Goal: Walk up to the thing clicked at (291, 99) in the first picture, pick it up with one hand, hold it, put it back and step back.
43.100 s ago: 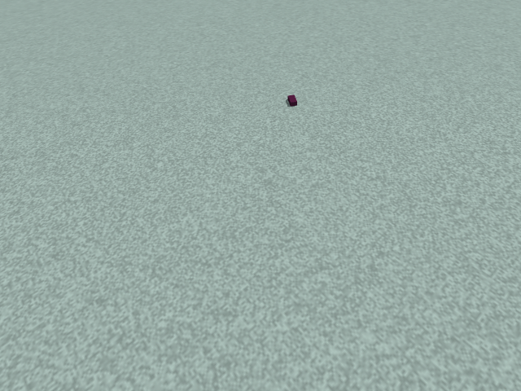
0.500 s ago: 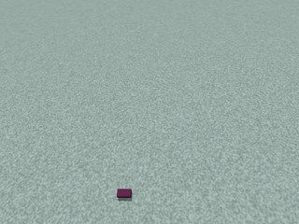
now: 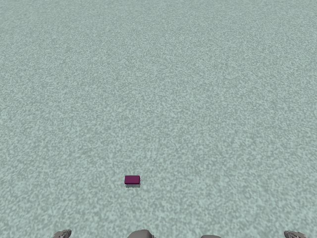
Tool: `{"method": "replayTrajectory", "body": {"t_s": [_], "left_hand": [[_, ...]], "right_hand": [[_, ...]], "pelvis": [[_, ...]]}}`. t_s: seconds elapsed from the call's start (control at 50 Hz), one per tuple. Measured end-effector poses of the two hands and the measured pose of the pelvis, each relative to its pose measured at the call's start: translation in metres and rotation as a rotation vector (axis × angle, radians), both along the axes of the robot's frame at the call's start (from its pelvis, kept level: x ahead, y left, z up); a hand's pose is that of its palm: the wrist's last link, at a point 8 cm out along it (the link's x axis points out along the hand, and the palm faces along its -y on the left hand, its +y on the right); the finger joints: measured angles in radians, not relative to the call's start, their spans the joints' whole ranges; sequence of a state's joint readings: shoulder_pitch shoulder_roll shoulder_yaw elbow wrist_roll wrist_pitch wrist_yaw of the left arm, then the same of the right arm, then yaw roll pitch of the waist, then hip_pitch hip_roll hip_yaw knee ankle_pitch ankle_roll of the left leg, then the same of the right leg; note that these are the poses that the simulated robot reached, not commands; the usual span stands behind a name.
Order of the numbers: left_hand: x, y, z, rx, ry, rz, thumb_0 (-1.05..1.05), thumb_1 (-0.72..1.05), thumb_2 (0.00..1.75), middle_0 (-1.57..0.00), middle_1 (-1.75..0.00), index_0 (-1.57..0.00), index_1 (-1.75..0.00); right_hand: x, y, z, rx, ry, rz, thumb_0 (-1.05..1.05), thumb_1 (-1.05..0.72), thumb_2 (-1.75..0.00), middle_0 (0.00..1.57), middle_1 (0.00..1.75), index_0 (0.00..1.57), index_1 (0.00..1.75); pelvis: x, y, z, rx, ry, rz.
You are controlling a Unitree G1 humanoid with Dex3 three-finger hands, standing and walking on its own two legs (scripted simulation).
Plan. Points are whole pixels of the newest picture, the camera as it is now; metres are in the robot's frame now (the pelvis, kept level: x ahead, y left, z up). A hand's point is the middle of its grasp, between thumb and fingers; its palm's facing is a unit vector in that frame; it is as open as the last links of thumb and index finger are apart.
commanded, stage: step back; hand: left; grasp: from above
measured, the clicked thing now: (132, 179) +0.49 +0.21 -0.75
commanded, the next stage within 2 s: none
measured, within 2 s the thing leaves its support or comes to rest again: neither
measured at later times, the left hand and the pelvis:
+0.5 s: hand out of the picture +0.04 +0.30 -0.16, palm faces -0.10 -0.91 -0.40, open 7.4 cm; pelvis -0.08 +0.04 -0.01, yaw -5 degrees
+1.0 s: hand out of the picture -0.08 +0.30 -0.16, palm faces -0.01 -0.94 -0.34, open 7.4 cm; pelvis -0.22 +0.05 -0.01, yaw +0 degrees
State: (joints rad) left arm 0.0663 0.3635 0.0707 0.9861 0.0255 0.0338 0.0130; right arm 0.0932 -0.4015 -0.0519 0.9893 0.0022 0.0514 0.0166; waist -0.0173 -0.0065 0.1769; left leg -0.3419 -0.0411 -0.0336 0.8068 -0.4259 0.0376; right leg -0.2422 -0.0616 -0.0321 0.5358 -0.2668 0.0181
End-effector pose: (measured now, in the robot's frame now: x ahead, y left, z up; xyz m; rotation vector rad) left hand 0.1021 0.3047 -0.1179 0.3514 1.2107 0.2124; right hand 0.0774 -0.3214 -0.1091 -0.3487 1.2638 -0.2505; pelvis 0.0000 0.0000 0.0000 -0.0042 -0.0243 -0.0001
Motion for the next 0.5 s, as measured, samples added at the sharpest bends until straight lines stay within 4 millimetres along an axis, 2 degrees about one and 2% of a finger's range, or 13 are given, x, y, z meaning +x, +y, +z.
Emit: {"method": "replayTrajectory", "body": {"t_s": [0.08, 0.18, 0.26, 0.36, 0.5], "left_hand": [[0.015, 0.024, -0.016, -0.010, -0.050, -0.005, 0.01, 0.90, 0.90, -0.21, -0.30, -0.20, -0.30], [0.015, 0.031, -0.016, -0.026, -0.059, -0.012, 0.01, 0.90, 0.90, -0.21, -0.30, -0.20, -0.30], [-0.003, 0.031, -0.012, -0.037, -0.025, -0.037, 0.01, 0.90, 0.90, -0.21, -0.30, -0.20, -0.30], [-0.033, 0.035, -0.011, -0.018, 0.023, -0.055, 0.01, 0.90, 0.90, -0.21, -0.30, -0.20, -0.30], [-0.068, 0.033, -0.003, 0.029, 0.011, -0.074, 0.01, 0.90, 0.90, -0.21, -0.30, -0.20, -0.30]], "right_hand": [[-0.022, 0.015, -0.002, -0.051, 0.038, 0.010, 0.01, -0.91, -0.90, 0.20, 0.30, 0.20, 0.30], [-0.048, 0.041, 0.007, -0.041, 0.080, 0.012, 0.01, -0.90, -0.90, 0.20, 0.30, 0.20, 0.30], [-0.052, 0.053, 0.009, -0.037, 0.039, -0.006, 0.01, -0.90, -0.90, 0.20, 0.30, 0.20, 0.30], [-0.050, 0.062, 0.003, -0.012, -0.063, -0.021, 0.01, -0.90, -0.90, 0.20, 0.30, 0.21, 0.30], [-0.065, 0.055, -0.015, 0.039, -0.140, -0.022, 0.01, -0.90, -0.90, 0.20, 0.30, 0.21, 0.30]], "pelvis": [[-0.010, 0.020, -0.013, -0.005, 0.004, 0.011], [-0.024, 0.032, -0.003, -0.017, 0.010, 0.014], [-0.033, 0.040, 0.002, -0.014, 0.015, -0.018], [-0.047, 0.044, -0.001, 0.001, -0.004, -0.052], [-0.077, 0.036, -0.012, 0.022, -0.031, -0.091]]}}
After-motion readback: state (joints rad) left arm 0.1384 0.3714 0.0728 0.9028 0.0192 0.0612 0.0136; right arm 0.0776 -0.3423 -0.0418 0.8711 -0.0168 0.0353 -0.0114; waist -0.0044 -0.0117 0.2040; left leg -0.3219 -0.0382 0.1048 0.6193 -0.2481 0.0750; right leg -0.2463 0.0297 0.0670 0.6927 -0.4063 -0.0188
